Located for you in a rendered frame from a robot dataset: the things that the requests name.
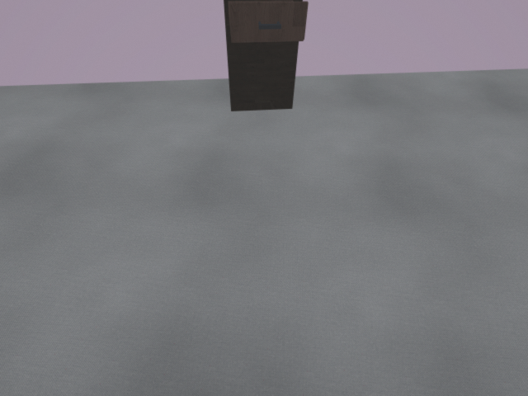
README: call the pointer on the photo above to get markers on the drawer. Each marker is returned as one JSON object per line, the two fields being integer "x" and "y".
{"x": 245, "y": 15}

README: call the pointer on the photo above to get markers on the cabinet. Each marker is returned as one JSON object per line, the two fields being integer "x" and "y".
{"x": 261, "y": 74}

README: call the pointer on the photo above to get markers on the handle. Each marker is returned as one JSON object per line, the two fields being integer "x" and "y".
{"x": 269, "y": 26}

